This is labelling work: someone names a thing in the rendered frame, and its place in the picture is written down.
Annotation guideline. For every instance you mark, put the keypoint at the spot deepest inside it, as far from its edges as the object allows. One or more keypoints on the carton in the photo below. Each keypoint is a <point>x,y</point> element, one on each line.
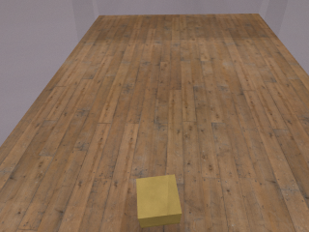
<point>158,201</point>

